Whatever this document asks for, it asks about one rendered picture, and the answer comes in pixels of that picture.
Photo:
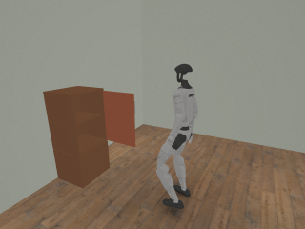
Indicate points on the robot left forearm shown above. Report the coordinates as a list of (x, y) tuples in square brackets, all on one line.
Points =
[(175, 129)]

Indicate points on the left robot upper arm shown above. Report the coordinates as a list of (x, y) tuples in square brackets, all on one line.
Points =
[(179, 103)]

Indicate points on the robot left hand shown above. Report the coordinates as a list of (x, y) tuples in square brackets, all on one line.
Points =
[(166, 149)]

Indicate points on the robot torso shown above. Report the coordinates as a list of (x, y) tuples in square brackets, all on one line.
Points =
[(188, 101)]

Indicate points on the robot right hand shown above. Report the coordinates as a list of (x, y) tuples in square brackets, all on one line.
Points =
[(190, 140)]

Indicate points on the robot right forearm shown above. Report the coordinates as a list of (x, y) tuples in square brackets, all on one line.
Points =
[(191, 123)]

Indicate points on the robot right foot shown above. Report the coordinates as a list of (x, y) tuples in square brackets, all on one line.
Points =
[(185, 192)]

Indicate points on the cupboard door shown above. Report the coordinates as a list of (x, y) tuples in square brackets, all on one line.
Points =
[(119, 117)]

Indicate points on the right robot upper arm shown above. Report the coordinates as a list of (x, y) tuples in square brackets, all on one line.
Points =
[(195, 106)]

